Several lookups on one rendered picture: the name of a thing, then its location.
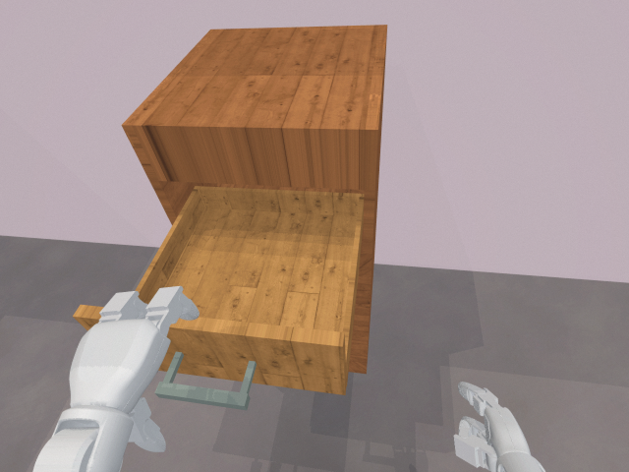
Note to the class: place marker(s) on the cabinet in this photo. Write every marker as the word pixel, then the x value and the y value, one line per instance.
pixel 296 109

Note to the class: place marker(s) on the handle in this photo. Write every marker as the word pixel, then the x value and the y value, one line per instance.
pixel 216 397

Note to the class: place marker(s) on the right robot forearm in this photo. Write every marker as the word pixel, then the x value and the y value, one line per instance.
pixel 518 462

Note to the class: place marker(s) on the drawer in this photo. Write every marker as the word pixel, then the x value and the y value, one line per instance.
pixel 274 275

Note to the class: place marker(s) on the left robot forearm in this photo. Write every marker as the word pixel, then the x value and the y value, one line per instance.
pixel 87 438

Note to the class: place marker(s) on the right robot hand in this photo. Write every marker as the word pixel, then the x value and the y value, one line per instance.
pixel 481 444

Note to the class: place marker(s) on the left robot hand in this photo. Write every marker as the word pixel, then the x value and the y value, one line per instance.
pixel 117 358

